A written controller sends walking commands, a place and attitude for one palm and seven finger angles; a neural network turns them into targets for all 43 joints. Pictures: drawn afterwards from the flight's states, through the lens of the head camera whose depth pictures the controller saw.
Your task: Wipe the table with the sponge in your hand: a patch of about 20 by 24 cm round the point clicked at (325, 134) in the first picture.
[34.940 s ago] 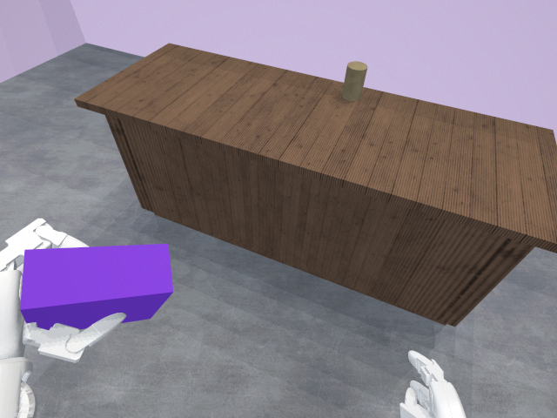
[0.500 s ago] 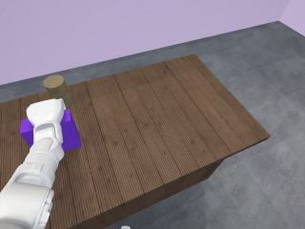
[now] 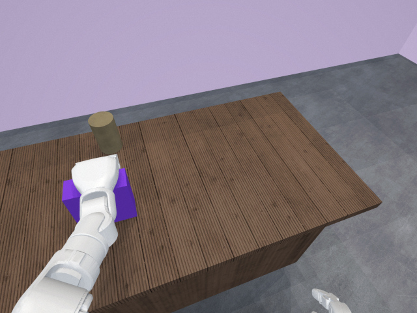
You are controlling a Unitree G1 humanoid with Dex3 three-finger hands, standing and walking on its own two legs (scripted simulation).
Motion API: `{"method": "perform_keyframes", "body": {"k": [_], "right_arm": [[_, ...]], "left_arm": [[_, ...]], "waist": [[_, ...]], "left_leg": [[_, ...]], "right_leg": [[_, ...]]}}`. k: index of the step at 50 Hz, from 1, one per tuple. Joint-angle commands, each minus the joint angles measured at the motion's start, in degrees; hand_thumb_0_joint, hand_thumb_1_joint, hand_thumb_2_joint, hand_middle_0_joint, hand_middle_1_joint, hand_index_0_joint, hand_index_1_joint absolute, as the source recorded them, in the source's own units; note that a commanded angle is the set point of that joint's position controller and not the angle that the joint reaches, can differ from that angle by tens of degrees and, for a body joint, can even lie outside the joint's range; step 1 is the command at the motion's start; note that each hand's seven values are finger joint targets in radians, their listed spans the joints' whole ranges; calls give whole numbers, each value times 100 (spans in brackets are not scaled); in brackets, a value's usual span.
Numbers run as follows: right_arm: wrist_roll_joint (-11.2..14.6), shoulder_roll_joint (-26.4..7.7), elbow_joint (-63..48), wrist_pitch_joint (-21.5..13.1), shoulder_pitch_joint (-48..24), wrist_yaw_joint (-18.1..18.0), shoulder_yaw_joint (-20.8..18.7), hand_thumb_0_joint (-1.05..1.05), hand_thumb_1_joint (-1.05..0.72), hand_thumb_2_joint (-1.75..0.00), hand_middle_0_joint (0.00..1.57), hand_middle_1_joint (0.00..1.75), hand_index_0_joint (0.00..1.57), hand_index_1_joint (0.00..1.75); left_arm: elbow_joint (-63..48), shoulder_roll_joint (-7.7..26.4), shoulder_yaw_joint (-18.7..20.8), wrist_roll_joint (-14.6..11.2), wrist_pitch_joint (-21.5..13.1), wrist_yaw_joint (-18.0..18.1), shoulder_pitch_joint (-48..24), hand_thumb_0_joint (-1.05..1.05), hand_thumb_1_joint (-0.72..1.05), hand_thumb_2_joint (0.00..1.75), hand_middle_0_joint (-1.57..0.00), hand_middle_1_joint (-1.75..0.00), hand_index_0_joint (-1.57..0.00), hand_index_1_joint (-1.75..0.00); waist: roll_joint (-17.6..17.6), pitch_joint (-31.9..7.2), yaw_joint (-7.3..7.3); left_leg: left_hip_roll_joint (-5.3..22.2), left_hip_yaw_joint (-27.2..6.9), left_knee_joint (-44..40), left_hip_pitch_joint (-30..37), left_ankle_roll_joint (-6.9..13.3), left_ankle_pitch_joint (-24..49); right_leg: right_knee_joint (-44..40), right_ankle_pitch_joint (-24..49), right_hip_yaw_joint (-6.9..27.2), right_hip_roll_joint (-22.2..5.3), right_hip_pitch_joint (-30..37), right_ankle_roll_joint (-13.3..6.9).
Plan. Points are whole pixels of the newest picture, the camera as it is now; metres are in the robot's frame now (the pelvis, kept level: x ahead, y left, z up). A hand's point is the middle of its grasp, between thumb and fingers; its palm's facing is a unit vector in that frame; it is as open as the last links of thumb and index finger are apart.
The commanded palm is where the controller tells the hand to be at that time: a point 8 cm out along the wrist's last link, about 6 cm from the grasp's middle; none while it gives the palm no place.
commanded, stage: wipe back along the middle lane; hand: left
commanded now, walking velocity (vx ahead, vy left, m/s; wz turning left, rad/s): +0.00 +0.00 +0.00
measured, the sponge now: (105, 205) +0.35 +0.27 -0.05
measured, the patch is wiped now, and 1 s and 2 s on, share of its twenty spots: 0.45 0.75 0.80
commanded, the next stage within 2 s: slide across to the third lane in 1.10 s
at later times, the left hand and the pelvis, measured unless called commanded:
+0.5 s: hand (109, 203) +0.33 +0.24 +0.00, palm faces -0.04 -0.02 -1.00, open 9.8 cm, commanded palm +0.28 +0.21 +0.03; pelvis +0.00 -0.01 +0.00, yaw +0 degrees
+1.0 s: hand (111, 227) +0.28 +0.22 +0.00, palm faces -0.03 -0.05 -1.00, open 9.8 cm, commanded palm +0.23 +0.20 +0.03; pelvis +0.01 -0.02 +0.01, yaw -1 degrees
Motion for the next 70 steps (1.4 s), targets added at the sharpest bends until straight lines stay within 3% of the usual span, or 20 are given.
{"method": "perform_keyframes", "body": {"k": [1, 8, 9, 14, 23, 24, 28, 29, 33, 36, 38, 41, 43, 46, 48, 49, 50, 57, 58, 70], "right_arm": [[-11, -825, -679, -164, -311, -52, -247, 0, -90, -90, 20, 30, 20, 30], [-3, -871, -680, -181, -421, -80, -238, 0, -90, -90, 20, 30, 20, 30], [-3, -822, -747, -195, -449, -71, -224, 0, -90, -90, 20, 30, 20, 30], [18, -800, -816, -237, -571, -25, -211, 0, -90, -90, 20, 30, 20, 30], [54, -833, -858, -287, -818, -52, -164, 0, -90, -90, 20, 30, 20, 30], [65, -792, -903, -294, -826, -52, -156, 0, -90, -90, 20, 30, 20, 30], [66, -814, -945, -324, -938, -45, -146, 0, -90, -90, 20, 30, 20, 30], [69, -760, -1009, -331, -965, -40, -123, 0, -90, -90, 20, 30, 20, 30], [72, -799, -1013, -341, -1089, -47, -110, 0, -90, -90, 20, 30, 20, 30], [67, -750, -1072, -362, -1138, -41, -104, 0, -90, -90, 20, 30, 20, 30], [67, -786, -1078, -377, -1212, -40, -107, 0, -90, -90, 20, 30, 20, 30], [74, -721, -1152, -393, -1298, -31, -81, 0, -90, -90, 20, 30, 20, 30], [73, -773, -1111, -382, -1353, -41, -88, 0, -90, -90, 20, 30, 20, 30], [74, -693, -1181, -413, -1436, -22, -65, 0, -90, -90, 20, 30, 20, 30], [63, -752, -1142, -422, -1462, -25, -87, 0, -90, -90, 20, 30, 20, 30], [63, -692, -1190, -424, -1458, -29, -67, 0, -90, -90, 20, 30, 20, 30], [67, -700, -1177, -433, -1456, -23, -78, 0, -90, -90, 20, 30, 20, 30], [55, -709, -1080, -459, -1483, -91, -64, 0, -90, -90, 20, 30, 20, 30], [43, -756, -1047, -469, -1479, -108, -94, 0, -90, -90, 20, 30, 20, 30], [30, -638, -1080, -543, -1550, -45, -144, 0, -90, -90, 20, 30, 20, 30]], "left_arm": [[-359, 163, -230, 24, 43, -199, -679, 0, 10, 130, -120, -160, -120, -160], [-463, 335, -37, -8, 159, -209, -375, 0, 10, 130, -120, -160, -120, -160], [-628, -14, -338, -56, 149, -236, -338, 0, 10, 130, -120, -160, -120, -160], [-950, -217, -487, -155, 213, -259, 127, 0, 10, 130, -120, -160, -120, -160], [-1336, 84, -289, -139, 413, -324, 583, 0, 10, 130, -120, -160, -120, -160], [-1470, -135, -478, -200, 415, -345, 635, 0, 10, 130, -120, -160, -120, -160], [-1671, 96, -252, -187, 424, -367, 1092, 0, 10, 130, -120, -160, -120, -160], [-1832, -187, -538, -241, 428, -394, 1115, 0, 10, 130, -120, -160, -120, -160], [-1977, 60, -301, -222, 461, -404, 1452, 0, 10, 130, -120, -160, -120, -160], [-2189, -148, -484, -247, 459, -418, 1664, 0, 10, 130, -120, -160, -120, -160], [-2349, 162, -172, -262, 460, -401, 1999, 0, 10, 130, -120, -160, -120, -160], [-2617, -150, -477, -296, 478, -432, 2213, 0, 10, 130, -120, -160, -120, -160], [-2663, 207, -152, -279, 509, -418, 2257, 0, 10, 130, -120, -160, -120, -160], [-2875, -215, -564, -284, 537, -440, 2438, 0, 10, 130, -120, -160, -120, -160], [-2918, 147, -217, -259, 534, -425, 2550, 0, 10, 130, -120, -160, -120, -160], [-3019, -200, -562, -281, 540, -450, 2546, 0, 10, 130, -120, -160, -120, -160], [-2997, -77, -415, -289, 536, -439, 2627, 0, 10, 130, -120, -160, -120, -160], [-2825, -54, -419, -152, 569, -413, 2243, 0, 10, 130, -120, -160, -120, -160], [-2817, 200, -161, -131, 552, -394, 2255, 0, 10, 130, -120, -160, -120, -160], [-3293, -472, -947, -175, 358, -426, 1346, 0, 10, 130, -120, -160, -120, -160]], "waist": [[-232, -974, -85], [-399, -973, 3], [-341, -1013, -29], [-329, -911, 34], [-481, -631, 124], [-474, -690, 111], [-440, -723, 231], [-421, -718, 175], [-487, -588, 256], [-661, -537, 221], [-561, -661, 344], [-612, -542, 308], [-624, -452, 357], [-566, -358, 328], [-576, -395, 407], [-636, -432, 331], [-777, -361, 359], [-663, -228, 346], [-601, -297, 400], [-436, -644, 220]], "left_leg": [[-20, -117, -488, 1496, 56, 958], [-40, -136, -504, 1440, 48, 904], [-39, -116, -497, 1482, 60, 919], [-35, -102, -512, 1471, 65, 911], [-92, -103, -590, 1415, 67, 803], [-101, -50, -578, 1451, 91, 807], [-139, -64, -579, 1487, 61, 936], [-127, -20, -565, 1534, 88, 953], [-161, -42, -608, 1504, 64, 968], [-159, -6, -574, 1563, 91, 1050], [-187, -22, -591, 1583, 66, 1155], [-188, 21, -604, 1619, 81, 1171], [-197, -27, -654, 1588, 59, 1114], [-187, 18, -661, 1665, 77, 1144], [-193, -39, -682, 1675, 58, 1159], [-179, 6, -682, 1702, 82, 1135], [-175, -7, -676, 1685, 79, 1137], [-189, -4, -757, 1653, 71, 819], [-200, -26, -764, 1661, 64, 822], [-98, -120, -770, 2018, 133, 842]], "right_leg": [[-532, 1241, -130, 201, -248, -408], [-518, 1246, -60, 209, -85, -420], [-500, 1226, -105, 211, -114, -407], [-496, 1275, -83, 214, -32, -423], [-581, 1305, 68, 194, 132, -423], [-578, 1335, 36, 184, 182, -403], [-574, 1563, 162, 181, 337, -431], [-559, 1604, 99, 171, 346, -409], [-615, 1735, 235, 165, 419, -423], [-622, 1936, 242, 139, 470, -395], [-609, 2148, 347, 136, 641, -421], [-630, 2211, 323, 108, 652, -392], [-679, 2156, 420, 118, 683, -416], [-670, 2160, 344, 100, 642, -396], [-693, 2173, 439, 120, 697, -428], [-645, 2139, 355, 111, 702, -396], [-678, 2160, 365, 112, 680, -396], [-746, 1610, 374, 125, 477, -401], [-776, 1640, 470, 138, 520, -427], [-732, 1294, 246, 142, 410, -414]]}}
